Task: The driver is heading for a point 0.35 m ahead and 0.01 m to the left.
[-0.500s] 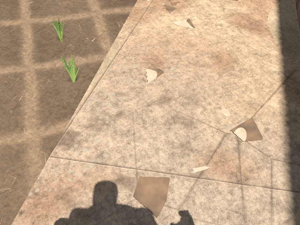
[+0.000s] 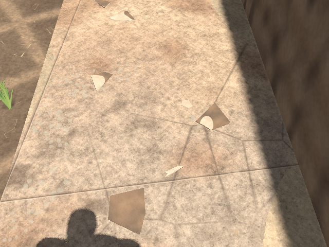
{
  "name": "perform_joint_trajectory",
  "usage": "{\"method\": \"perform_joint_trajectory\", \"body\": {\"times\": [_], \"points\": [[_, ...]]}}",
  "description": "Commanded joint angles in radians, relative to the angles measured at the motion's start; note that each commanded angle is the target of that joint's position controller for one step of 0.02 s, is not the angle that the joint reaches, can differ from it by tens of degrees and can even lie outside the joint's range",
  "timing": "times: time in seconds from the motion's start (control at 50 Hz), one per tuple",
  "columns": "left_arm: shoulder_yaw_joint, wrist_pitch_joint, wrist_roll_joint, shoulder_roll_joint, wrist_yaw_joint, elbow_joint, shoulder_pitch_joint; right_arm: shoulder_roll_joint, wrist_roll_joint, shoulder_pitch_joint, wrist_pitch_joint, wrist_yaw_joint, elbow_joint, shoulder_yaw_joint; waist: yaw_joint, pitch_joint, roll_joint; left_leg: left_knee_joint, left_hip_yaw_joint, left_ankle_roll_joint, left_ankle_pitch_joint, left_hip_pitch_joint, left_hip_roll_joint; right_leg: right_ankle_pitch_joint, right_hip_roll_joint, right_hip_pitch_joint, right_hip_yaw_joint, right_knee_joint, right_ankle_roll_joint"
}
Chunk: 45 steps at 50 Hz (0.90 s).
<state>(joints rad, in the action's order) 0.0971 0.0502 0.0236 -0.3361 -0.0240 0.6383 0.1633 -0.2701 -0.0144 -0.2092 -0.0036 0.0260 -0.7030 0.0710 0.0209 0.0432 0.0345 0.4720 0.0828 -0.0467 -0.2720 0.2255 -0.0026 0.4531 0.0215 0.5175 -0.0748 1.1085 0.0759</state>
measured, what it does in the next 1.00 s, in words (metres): steps on the spot: right foot, then left foot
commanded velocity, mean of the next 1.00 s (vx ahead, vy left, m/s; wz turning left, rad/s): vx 0.00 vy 0.00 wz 0.13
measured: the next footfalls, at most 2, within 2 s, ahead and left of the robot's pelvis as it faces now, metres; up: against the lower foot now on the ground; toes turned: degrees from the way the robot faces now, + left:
right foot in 0.24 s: +0.02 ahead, -0.16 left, +0.00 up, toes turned -10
left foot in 0.74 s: +0.00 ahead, +0.07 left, +0.00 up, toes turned +7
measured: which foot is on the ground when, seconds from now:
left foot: down 0.00-0.24, up 0.26-0.72, down 0.74-1.00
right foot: up 0.00-0.22, down 0.24-0.76, up 0.78-1.00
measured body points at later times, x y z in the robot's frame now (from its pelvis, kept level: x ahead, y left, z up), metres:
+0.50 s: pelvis -0.01 -0.06 +0.00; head +0.01 -0.08 +0.45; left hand +0.20 +0.15 -0.08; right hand +0.05 -0.36 -0.13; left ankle -0.02 +0.10 -0.69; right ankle -0.02 -0.15 -0.74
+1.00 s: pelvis -0.03 -0.01 +0.01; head +0.01 +0.03 +0.45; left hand +0.08 +0.31 -0.11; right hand +0.17 -0.27 -0.07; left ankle -0.04 +0.07 -0.74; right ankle +0.01 -0.18 -0.65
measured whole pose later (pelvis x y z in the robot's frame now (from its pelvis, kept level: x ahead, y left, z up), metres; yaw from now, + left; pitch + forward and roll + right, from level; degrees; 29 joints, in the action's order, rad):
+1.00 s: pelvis -0.03 -0.01 +0.01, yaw +12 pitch +2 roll -3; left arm 0.10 0.03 0.00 -0.33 -0.04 0.73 0.09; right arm -0.30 0.01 -0.20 -0.02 0.03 -0.66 0.06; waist 0.01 0.06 0.03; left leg 0.42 -0.07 -0.07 -0.21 0.23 -0.04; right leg 0.34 0.00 0.53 -0.05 1.06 0.09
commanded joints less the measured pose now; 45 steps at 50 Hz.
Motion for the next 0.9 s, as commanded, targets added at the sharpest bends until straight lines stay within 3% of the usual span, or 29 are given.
{"method": "perform_joint_trajectory", "body": {"times": [0.02,0.08,0.14,0.2,0.22,0.24,0.26,0.28,0.3,0.32,0.36,0.38,0.46,0.52,0.62,0.68,0.72,0.74,0.76,0.78,0.8,0.82,0.84,0.86,0.9], "points": [[0.006,-0.004,0.006,-0.043,0.010,-0.091,-0.046,-0.148,0.000,0.032,0.005,0.021,0.072,0.036,0.010,-0.078,-0.152,-0.144,-0.188,-0.194,0.484,-0.200,0.267,-0.051,-0.048,0.124,0.022,-0.044,0.032],[-0.011,-0.001,-0.001,-0.021,0.026,-0.123,-0.091,-0.188,0.004,0.019,-0.007,0.018,0.063,0.049,0.033,-0.100,-0.170,-0.142,-0.135,-0.195,0.475,-0.207,0.289,-0.039,-0.070,0.031,0.067,-0.206,0.026],[-0.004,0.004,0.002,-0.047,0.036,-0.132,-0.078,-0.218,0.015,0.028,-0.010,0.005,0.059,0.060,0.028,-0.106,-0.196,-0.126,-0.097,-0.186,0.489,-0.169,0.310,-0.048,-0.058,-0.071,0.120,-0.330,0.001],[0.004,0.013,-0.001,-0.046,0.044,-0.127,-0.035,-0.221,0.042,0.045,-0.005,-0.006,0.048,0.060,-0.008,-0.109,-0.192,-0.050,-0.071,-0.138,0.459,-0.134,0.307,-0.153,-0.032,-0.202,0.146,-0.550,-0.057],[0.008,0.011,-0.008,-0.048,0.039,-0.111,0.008,-0.196,0.050,0.034,-0.004,-0.009,0.033,0.050,-0.031,-0.118,-0.164,0.008,-0.045,-0.096,0.405,-0.085,0.277,-0.254,-0.007,-0.312,0.144,-0.687,-0.090],[0.017,0.007,-0.014,-0.087,0.028,-0.105,0.044,-0.142,0.033,-0.014,0.002,-0.015,0.012,0.029,-0.032,-0.154,-0.055,0.115,0.014,-0.020,0.278,0.031,0.222,-0.472,-0.060,-0.489,0.051,-0.749,-0.123],[0.019,-0.001,-0.034,-0.158,0.008,-0.128,0.066,-0.038,-0.033,0.002,0.010,-0.026,0.051,-0.017,-0.015,-0.208,0.254,0.379,0.069,0.088,-0.294,0.283,0.117,-0.954,-0.345,-0.674,-0.274,-0.714,-0.228],[-0.005,-0.025,-0.062,-0.098,0.012,-0.120,0.045,-0.100,-0.009,0.034,0.002,-0.017,0.043,0.004,-0.053,-0.232,0.178,0.505,-0.062,0.125,-0.418,0.287,0.089,-0.909,-0.451,-0.505,-0.306,-0.727,-0.403],[-0.022,-0.046,-0.063,-0.050,0.021,-0.104,0.015,-0.146,0.021,0.038,-0.008,-0.013,0.025,0.016,-0.047,-0.187,0.107,0.543,-0.106,0.134,-0.383,0.255,0.104,-0.809,-0.381,-0.445,-0.216,-0.750,-0.392],[-0.026,-0.060,-0.058,-0.035,0.023,-0.080,-0.024,-0.138,0.028,0.026,-0.015,-0.012,0.013,0.018,-0.022,-0.145,0.116,0.529,-0.124,0.135,-0.327,0.261,0.104,-0.700,-0.316,-0.421,-0.143,-0.760,-0.338],[-0.028,-0.071,-0.050,-0.034,0.020,-0.059,-0.084,-0.146,0.019,-0.007,-0.032,0.001,-0.026,0.024,-0.004,-0.100,0.102,0.523,-0.149,0.149,-0.212,0.221,0.089,-0.684,-0.275,-0.360,-0.067,-0.776,-0.291],[-0.030,-0.075,-0.054,-0.028,0.015,-0.050,-0.091,-0.144,0.024,-0.028,-0.035,0.004,-0.039,0.026,0.005,-0.099,0.101,0.524,-0.156,0.155,-0.176,0.187,0.071,-0.710,-0.264,-0.339,-0.031,-0.779,-0.288],[-0.015,-0.059,-0.047,-0.052,-0.005,-0.026,-0.087,-0.138,0.037,-0.008,-0.042,0.011,-0.023,0.027,-0.024,-0.085,0.092,0.489,-0.123,0.166,-0.159,0.222,0.063,-0.597,-0.284,-0.393,-0.001,-0.786,-0.308],[-0.006,-0.044,-0.043,-0.064,-0.012,-0.008,-0.075,-0.119,0.035,0.022,-0.049,0.009,0.006,0.021,-0.045,-0.063,0.084,0.465,-0.108,0.161,-0.187,0.258,0.082,-0.507,-0.324,-0.413,-0.022,-0.804,-0.333],[0.008,-0.036,-0.038,-0.087,-0.008,0.009,-0.090,-0.104,0.031,0.022,-0.053,-0.009,0.039,0.015,-0.039,-0.079,0.079,0.376,-0.061,0.130,-0.209,0.209,0.083,-0.579,-0.357,-0.425,0.009,-0.785,-0.344],[0.016,-0.032,-0.026,-0.107,-0.008,0.017,-0.102,-0.106,0.035,0.003,-0.056,-0.026,0.051,0.017,-0.021,-0.106,0.091,0.275,-0.030,0.095,-0.173,0.145,0.069,-0.645,-0.369,-0.437,0.042,-0.738,-0.318],[0.019,-0.027,-0.006,-0.112,-0.009,0.025,-0.119,-0.106,0.035,-0.049,-0.058,-0.037,0.042,0.023,0.019,-0.120,0.088,0.087,0.009,0.051,-0.027,0.034,0.038,-0.594,-0.344,-0.400,0.100,-0.659,-0.255],[0.017,-0.026,-0.002,-0.091,-0.007,0.050,-0.070,-0.135,0.030,-0.074,-0.057,-0.032,0.036,0.034,0.022,-0.119,0.039,-0.024,-0.021,0.014,0.107,-0.056,0.021,-0.465,-0.301,-0.338,0.153,-0.575,-0.185],[0.006,-0.029,-0.029,-0.044,-0.002,0.049,-0.045,-0.237,0.029,-0.101,-0.052,-0.016,0.044,0.063,0.003,-0.119,-0.184,-0.104,-0.265,-0.061,0.424,-0.205,0.174,-0.210,-0.197,-0.134,0.255,-0.334,-0.082],[-0.009,-0.034,-0.051,-0.019,-0.008,-0.027,-0.157,-0.327,0.003,-0.106,-0.035,-0.014,0.072,0.077,0.034,-0.100,-0.375,-0.136,-0.616,-0.284,0.632,-0.221,0.407,0.230,-0.023,0.124,0.205,-0.102,-0.005],[0.006,-0.034,-0.038,-0.062,-0.013,-0.027,-0.202,-0.278,-0.017,-0.101,-0.009,-0.024,0.084,0.063,0.070,-0.145,-0.211,-0.156,-0.597,-0.342,0.569,-0.205,0.406,0.264,-0.031,0.148,0.053,0.064,-0.007],[0.012,-0.031,-0.019,-0.075,-0.012,-0.019,-0.179,-0.252,-0.011,-0.052,0.009,-0.025,0.083,0.053,0.031,-0.115,-0.173,-0.154,-0.499,-0.290,0.500,-0.178,0.352,0.172,-0.049,0.158,0.019,0.099,-0.023],[0.018,-0.030,-0.020,-0.079,-0.017,0.006,-0.144,-0.234,0.010,0.006,0.014,-0.019,0.089,0.051,-0.002,-0.092,-0.123,-0.147,-0.428,-0.228,0.426,-0.163,0.287,0.075,-0.063,0.161,0.009,0.075,-0.025],[0.024,-0.028,-0.030,-0.094,-0.023,0.017,-0.128,-0.200,0.030,0.047,0.013,-0.012,0.095,0.039,-0.017,-0.078,-0.122,-0.143,-0.402,-0.192,0.429,-0.162,0.259,0.005,-0.068,0.169,0.003,0.048,-0.019],[0.024,-0.034,-0.032,-0.081,-0.020,0.029,-0.088,-0.182,0.026,0.047,0.006,-0.001,0.107,0.027,-0.032,-0.110,-0.142,-0.139,-0.364,-0.184,0.508,-0.141,0.219,-0.085,-0.042,0.102,0.012,0.073,0.001]]}}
